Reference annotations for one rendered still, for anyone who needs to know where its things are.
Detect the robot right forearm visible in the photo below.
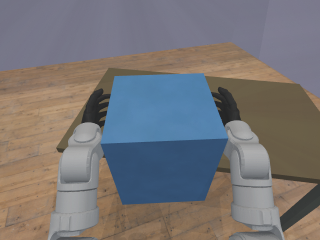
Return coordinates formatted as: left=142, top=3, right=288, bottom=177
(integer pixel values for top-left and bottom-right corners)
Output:
left=223, top=120, right=285, bottom=240

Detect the robot left forearm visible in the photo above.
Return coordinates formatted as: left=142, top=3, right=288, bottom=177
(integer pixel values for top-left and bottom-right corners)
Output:
left=47, top=122, right=104, bottom=240

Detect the carton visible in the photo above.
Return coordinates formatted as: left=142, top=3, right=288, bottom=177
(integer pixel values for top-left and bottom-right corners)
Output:
left=100, top=73, right=229, bottom=205

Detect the robot left hand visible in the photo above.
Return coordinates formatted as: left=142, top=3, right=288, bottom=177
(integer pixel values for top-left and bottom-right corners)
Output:
left=81, top=88, right=111, bottom=128

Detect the robot right hand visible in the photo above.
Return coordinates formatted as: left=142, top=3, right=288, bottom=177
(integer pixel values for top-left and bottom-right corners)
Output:
left=211, top=87, right=241, bottom=127

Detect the table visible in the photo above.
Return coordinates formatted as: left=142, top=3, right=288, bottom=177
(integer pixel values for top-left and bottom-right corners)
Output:
left=56, top=68, right=320, bottom=232

